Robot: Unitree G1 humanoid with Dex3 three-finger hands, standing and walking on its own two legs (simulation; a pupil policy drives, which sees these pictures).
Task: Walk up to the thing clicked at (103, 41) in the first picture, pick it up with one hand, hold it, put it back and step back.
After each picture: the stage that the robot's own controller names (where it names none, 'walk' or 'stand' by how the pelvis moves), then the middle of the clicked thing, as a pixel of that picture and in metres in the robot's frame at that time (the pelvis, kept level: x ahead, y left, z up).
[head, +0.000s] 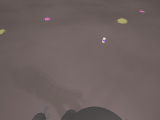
stand; (103, 40) +1.83 -0.31 -0.72
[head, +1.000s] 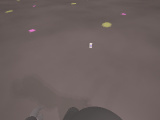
walk; (90, 45) +1.71 +0.10 -0.70
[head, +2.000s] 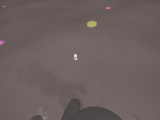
walk; (75, 57) +1.11 +0.37 -0.72
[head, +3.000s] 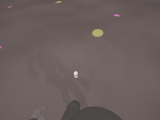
walk; (75, 74) +0.73 +0.27 -0.72
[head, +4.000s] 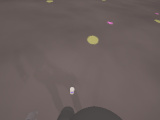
walk; (72, 90) +0.48 +0.15 -0.70
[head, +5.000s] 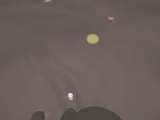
stand; (70, 96) +0.36 +0.21 -0.71
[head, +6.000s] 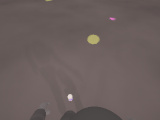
stand; (70, 97) +0.34 +0.21 -0.72
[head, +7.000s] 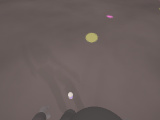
stand; (70, 95) +0.36 +0.21 -0.72
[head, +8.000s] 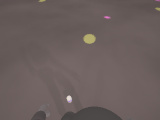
stand; (69, 99) +0.32 +0.22 -0.72
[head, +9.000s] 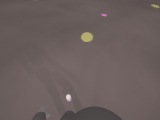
stand; (68, 97) +0.32 +0.23 -0.72
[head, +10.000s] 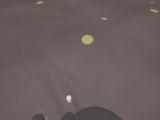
stand; (69, 98) +0.34 +0.22 -0.73
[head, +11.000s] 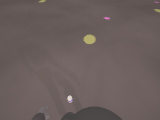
stand; (70, 99) +0.33 +0.21 -0.73
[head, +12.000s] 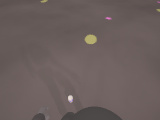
stand; (70, 98) +0.33 +0.21 -0.73
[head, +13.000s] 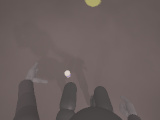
go down; (67, 74) +0.39 +0.20 -0.52
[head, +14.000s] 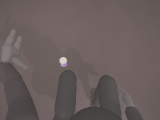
go down; (63, 62) +0.43 +0.23 -0.32
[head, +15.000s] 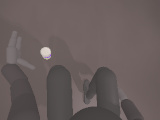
close in; (46, 53) +0.42 +0.26 -0.25
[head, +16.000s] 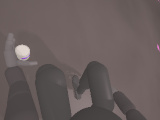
close; (23, 53) +0.41 +0.29 -0.22
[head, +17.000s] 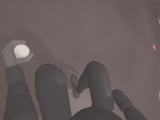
close; (22, 53) +0.40 +0.28 -0.22
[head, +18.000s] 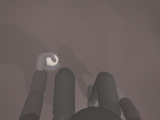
lift; (52, 61) +0.34 +0.26 -0.09
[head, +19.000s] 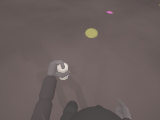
hold; (63, 71) +0.33 +0.18 +0.03
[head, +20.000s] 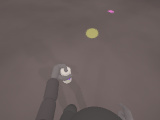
hold; (66, 75) +0.31 +0.17 -0.01
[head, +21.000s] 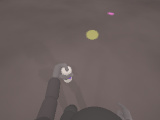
hold; (67, 74) +0.32 +0.17 -0.01
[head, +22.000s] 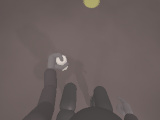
crouch; (62, 63) +0.39 +0.19 -0.07
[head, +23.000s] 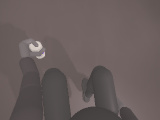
lower; (38, 50) +0.44 +0.27 -0.17
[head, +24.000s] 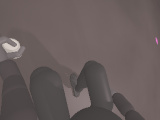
lower; (13, 49) +0.42 +0.30 -0.23
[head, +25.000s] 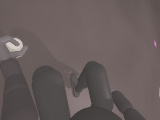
lower; (16, 48) +0.42 +0.30 -0.23
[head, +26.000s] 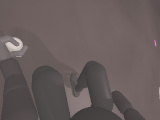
lower; (16, 48) +0.42 +0.30 -0.23
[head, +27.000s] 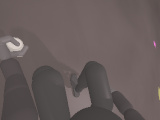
lower; (16, 48) +0.42 +0.30 -0.23
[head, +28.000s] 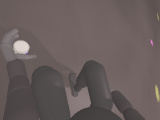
open; (21, 49) +0.42 +0.27 -0.23
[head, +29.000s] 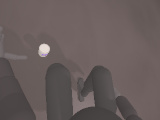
stand; (43, 50) +0.43 +0.25 -0.25
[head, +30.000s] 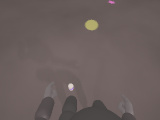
stand; (70, 87) +0.38 +0.17 -0.61
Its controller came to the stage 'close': yes
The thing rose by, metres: 0.71
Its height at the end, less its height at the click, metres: +0.00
